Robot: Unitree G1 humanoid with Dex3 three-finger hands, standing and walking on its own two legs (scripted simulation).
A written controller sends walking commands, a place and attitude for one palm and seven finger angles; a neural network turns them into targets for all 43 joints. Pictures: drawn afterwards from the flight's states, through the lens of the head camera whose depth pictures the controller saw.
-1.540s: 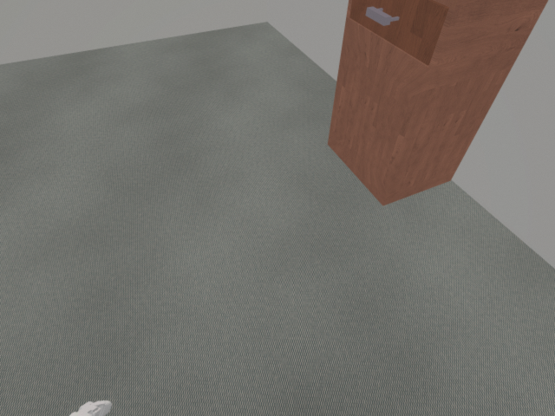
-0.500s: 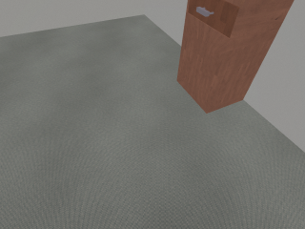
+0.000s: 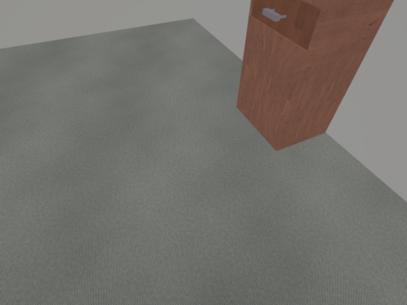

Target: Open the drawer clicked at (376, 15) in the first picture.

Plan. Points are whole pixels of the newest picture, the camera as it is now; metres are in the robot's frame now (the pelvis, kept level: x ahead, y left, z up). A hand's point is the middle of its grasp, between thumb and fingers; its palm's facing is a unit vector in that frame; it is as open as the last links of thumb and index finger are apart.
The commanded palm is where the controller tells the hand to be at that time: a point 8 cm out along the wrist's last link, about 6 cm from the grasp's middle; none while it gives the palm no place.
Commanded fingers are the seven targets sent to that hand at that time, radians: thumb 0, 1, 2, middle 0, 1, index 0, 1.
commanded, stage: walk to a spot facing it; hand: left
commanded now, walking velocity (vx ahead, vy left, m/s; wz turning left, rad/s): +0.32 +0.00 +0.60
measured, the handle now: (274, 14) +1.45 -0.29 +0.02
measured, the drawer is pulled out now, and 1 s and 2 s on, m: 0.00 0.00 0.00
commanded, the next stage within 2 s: none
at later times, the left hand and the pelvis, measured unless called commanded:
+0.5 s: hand out of the picture +0.05 +0.25 -0.19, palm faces +0.18 -0.97 -0.18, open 7.4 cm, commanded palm none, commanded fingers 0.00 0.90 0.90 -0.20 -0.30 -0.20 -0.30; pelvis +0.09 +0.06 -0.01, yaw +11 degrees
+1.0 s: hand (111, 248) +0.28 +0.26 -0.18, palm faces +0.37 -0.90 -0.21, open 7.2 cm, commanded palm none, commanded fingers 0.00 0.90 0.90 -0.20 -0.30 -0.20 -0.30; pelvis +0.31 +0.07 -0.01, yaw +20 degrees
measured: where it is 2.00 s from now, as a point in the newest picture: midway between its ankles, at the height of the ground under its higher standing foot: (156, 206)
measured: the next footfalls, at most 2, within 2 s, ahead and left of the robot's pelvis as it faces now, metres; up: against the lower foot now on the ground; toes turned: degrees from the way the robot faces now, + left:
right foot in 0.78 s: +0.38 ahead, -0.03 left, +0.00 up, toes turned +8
left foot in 1.18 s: +0.48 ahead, +0.28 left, +0.00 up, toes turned +32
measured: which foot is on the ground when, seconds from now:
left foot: down 0.00-0.78, up 0.80-1.00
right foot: down 0.00-0.34, up 0.36-0.76, down 0.78-1.00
